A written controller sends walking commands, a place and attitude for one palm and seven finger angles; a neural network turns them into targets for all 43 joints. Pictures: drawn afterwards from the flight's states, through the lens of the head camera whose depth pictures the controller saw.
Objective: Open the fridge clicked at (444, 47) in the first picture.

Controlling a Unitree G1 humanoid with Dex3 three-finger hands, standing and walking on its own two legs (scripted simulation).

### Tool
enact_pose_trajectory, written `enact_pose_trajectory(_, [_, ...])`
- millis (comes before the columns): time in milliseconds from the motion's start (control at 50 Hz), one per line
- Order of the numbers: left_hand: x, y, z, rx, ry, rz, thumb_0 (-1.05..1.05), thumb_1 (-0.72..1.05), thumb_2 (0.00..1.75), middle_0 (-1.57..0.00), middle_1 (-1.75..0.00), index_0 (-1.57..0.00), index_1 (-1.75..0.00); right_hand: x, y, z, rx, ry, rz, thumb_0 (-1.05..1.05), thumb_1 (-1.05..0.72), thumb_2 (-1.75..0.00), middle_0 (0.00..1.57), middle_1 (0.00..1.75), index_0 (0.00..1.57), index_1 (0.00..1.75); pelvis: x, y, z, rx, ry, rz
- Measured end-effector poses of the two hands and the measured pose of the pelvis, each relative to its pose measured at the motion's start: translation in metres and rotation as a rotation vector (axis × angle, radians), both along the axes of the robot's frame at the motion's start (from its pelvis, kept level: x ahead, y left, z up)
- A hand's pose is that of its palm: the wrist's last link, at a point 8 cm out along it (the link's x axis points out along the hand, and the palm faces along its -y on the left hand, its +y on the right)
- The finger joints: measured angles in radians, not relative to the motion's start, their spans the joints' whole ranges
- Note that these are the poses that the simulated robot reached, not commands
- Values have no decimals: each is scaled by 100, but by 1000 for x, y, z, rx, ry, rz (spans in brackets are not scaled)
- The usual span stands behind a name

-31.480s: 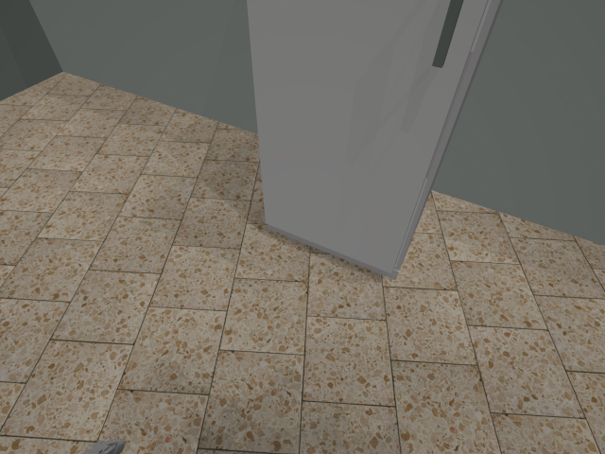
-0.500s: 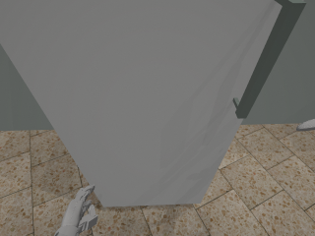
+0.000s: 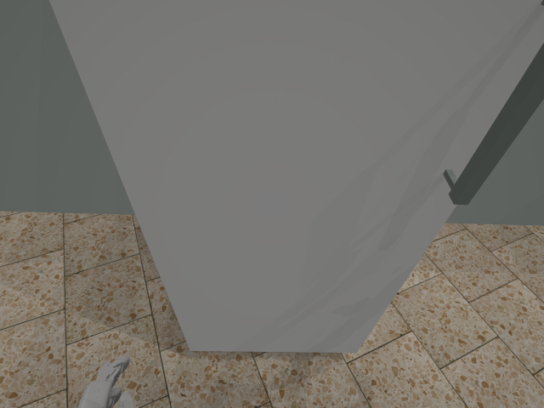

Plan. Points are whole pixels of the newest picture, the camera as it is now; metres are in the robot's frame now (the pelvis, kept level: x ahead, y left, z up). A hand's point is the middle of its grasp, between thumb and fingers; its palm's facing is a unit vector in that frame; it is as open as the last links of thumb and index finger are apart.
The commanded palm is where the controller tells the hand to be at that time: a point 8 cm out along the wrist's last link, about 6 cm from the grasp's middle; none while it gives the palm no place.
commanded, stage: slip the hand off the handle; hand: right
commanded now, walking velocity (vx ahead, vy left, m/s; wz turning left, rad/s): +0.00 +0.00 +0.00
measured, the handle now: (499, 116) +0.41 -0.25 +0.27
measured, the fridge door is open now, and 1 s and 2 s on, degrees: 0 0 0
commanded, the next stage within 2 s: draw the hand back to the body in 0.26 s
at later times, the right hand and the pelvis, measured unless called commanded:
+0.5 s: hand out of the picture +0.33 -0.36 +0.25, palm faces +0.20 +0.96 -0.21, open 14.7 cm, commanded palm +0.27 -0.39 +0.26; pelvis -0.01 -0.03 +0.00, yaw +1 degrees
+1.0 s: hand out of the picture +0.26 -0.33 +0.21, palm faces +0.24 +0.93 -0.29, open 14.1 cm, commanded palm +0.20 -0.36 +0.23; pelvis -0.01 -0.04 +0.01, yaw -1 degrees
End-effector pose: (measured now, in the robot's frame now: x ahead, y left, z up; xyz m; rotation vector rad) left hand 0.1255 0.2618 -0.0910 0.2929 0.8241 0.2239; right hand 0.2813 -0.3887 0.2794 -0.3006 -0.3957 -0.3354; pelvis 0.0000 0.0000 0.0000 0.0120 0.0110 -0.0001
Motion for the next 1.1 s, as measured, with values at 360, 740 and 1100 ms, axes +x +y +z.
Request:
enact_pose_trajectory(360, [-53, -7, -12, 18, 78, 90, 1, 91, 90, -20, -30, -21, -30, 5, -25, -10, 17, -26, 1, -1, 55, -20, 26, 115, 26, 116, -13, -17, -8, 10, 21, 23])
enact_pose_trajectory(740, [67, -77, 55, -72, -272, -130, 1, 90, 90, -20, -30, -21, -30, -25, -3, -35, 22, 347, 456, -2, 55, -20, 26, 115, 26, 116, 5, -46, 6, 15, -49, 14])
enact_pose_trajectory(1100, [64, -94, 44, -96, -223, -221, 1, 90, 90, -20, -30, -21, -30, -84, 31, -63, 2, 112, -136, -1, 26, -34, 25, 98, 24, 99, -5, -32, 13, 7, -65, 9])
